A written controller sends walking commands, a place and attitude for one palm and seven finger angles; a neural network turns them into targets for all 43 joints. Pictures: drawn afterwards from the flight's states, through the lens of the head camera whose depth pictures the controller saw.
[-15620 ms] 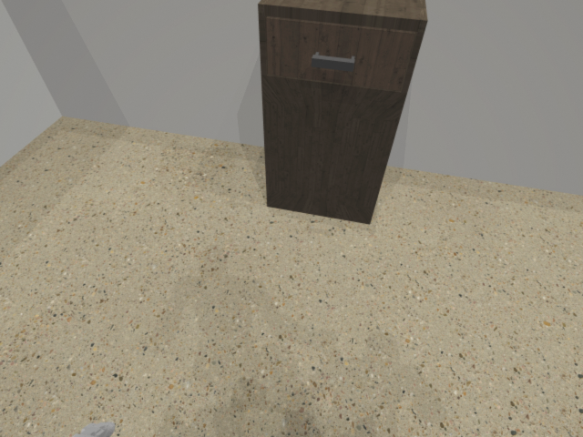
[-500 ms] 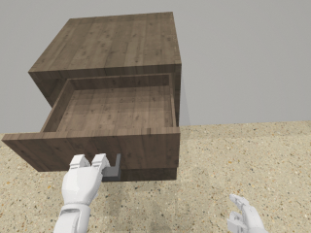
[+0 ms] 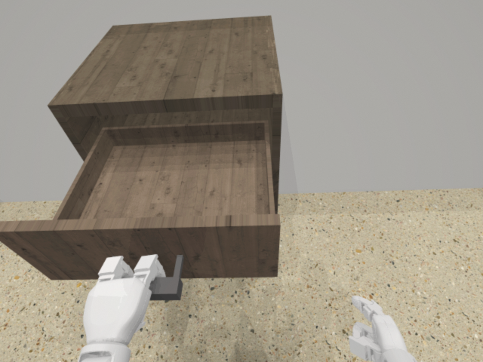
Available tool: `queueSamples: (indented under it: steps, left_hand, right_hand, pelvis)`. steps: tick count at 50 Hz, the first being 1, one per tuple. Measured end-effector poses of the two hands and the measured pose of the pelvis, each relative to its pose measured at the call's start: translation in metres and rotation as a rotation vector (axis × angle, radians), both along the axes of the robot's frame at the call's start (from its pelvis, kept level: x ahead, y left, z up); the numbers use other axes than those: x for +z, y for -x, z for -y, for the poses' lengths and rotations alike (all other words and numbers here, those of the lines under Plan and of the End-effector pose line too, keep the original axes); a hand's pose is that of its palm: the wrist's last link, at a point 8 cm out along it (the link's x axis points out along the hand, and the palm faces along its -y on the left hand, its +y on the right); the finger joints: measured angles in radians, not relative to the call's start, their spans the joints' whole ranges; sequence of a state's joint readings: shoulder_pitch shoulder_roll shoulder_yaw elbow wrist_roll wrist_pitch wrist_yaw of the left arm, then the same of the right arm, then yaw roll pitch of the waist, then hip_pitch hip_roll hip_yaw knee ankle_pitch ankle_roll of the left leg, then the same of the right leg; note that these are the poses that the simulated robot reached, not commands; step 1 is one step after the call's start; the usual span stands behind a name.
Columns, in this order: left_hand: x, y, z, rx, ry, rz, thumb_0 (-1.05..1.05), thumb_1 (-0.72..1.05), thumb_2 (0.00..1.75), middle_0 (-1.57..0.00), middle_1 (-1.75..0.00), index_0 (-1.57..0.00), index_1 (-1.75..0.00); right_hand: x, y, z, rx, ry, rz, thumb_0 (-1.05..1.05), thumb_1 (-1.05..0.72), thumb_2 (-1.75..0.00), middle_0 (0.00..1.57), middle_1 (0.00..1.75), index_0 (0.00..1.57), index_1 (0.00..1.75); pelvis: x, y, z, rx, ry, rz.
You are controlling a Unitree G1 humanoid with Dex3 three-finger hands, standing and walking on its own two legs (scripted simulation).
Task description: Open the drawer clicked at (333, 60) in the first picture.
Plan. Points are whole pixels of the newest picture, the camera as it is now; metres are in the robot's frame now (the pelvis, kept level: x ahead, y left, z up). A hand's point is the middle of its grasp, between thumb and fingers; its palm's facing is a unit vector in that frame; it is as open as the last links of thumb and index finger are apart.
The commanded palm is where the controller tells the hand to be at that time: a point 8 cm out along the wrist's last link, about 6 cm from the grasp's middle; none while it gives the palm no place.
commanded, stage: pull the drawer open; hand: left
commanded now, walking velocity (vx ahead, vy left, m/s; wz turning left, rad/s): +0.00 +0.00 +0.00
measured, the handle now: (143, 275) +0.25 +0.20 +0.02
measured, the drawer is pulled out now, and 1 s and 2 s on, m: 0.29 0.30 0.30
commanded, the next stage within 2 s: open the thumb to release the handle in 0.14 s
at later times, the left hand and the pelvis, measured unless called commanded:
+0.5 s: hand (134, 312) +0.19 +0.20 +0.00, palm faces +0.04 -0.14 -0.99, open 7.4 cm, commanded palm +0.16 +0.21 +0.06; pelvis +0.00 +0.00 -0.01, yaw +0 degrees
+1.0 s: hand (134, 315) +0.19 +0.20 +0.00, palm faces +0.04 -0.13 -0.99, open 13.8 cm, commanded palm +0.17 +0.21 +0.05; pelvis -0.01 +0.00 +0.00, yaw +0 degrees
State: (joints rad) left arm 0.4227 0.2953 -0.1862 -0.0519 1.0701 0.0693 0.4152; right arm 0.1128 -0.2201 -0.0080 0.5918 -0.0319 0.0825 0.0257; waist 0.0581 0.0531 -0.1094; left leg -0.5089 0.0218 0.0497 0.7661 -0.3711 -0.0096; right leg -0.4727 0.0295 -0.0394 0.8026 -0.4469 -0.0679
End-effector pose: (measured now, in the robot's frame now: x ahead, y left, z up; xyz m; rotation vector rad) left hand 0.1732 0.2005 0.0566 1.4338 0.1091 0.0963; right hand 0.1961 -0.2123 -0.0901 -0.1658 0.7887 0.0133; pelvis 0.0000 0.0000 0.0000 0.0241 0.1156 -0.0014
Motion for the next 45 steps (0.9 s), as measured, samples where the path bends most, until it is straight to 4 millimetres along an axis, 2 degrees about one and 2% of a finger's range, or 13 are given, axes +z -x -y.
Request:
queueSamples:
  steps: [4,13,21,27,38,45]
  left_hand:
    - [0.0,0.006,0.001,0.003,0.0,-0.003,0.06,0.63,0.77,-0.26,-1.36,-0.42,-1.35]
    - [0.0,0.007,0.0,0.002,0.021,-0.001,0.08,0.65,0.73,-0.23,-1.36,-0.41,-1.34]
    - [0.0,0.004,-0.003,0.001,-0.001,0.04,0.03,0.58,0.75,-0.31,-1.33,-0.4,-1.32]
    - [0.002,0.003,-0.003,0.014,0.004,0.035,0.01,0.34,0.66,-0.34,-1.3,-0.38,-1.29]
    - [0.002,0.006,-0.003,0.002,0.001,0.021,0.0,-0.27,0.4,-0.32,-1.24,-0.33,-1.22]
    - [0.001,0.006,-0.002,0.012,0.005,0.03,0.0,-0.44,0.33,-0.32,-1.23,-0.32,-1.2]
  right_hand:
    - [-0.001,0.001,0.002,0.003,-0.006,0.002,0.01,-0.9,-0.9,0.2,0.3,0.2,0.3]
    - [-0.002,0.002,0.004,0.004,-0.022,0.016,0.01,-0.9,-0.9,0.2,0.3,0.2,0.3]
    - [-0.013,0.002,0.006,-0.008,0.008,-0.031,0.01,-0.9,-0.9,0.2,0.3,0.2,0.3]
    - [-0.01,0.001,0.001,-0.009,-0.003,-0.024,0.01,-0.9,-0.9,0.2,0.3,0.2,0.3]
    - [0.001,-0.003,0.002,-0.007,0.006,0.014,0.01,-0.9,-0.9,0.2,0.3,0.2,0.3]
    - [0.001,0.001,0.006,-0.013,0.014,0.009,0.01,-0.9,-0.9,0.2,0.3,0.2,0.3]
  pelvis:
    - [-0.001,0.0,0.0,-0.001,0.0,-0.003]
    - [-0.006,-0.005,0.0,-0.017,-0.003,-0.025]
    - [-0.008,-0.004,-0.001,-0.002,0.0,-0.031]
    - [-0.005,-0.002,0.0,-0.004,-0.004,-0.023]
    - [-0.001,0.003,0.003,-0.003,-0.001,-0.007]
    - [-0.001,0.005,0.003,0.0,0.0,-0.003]
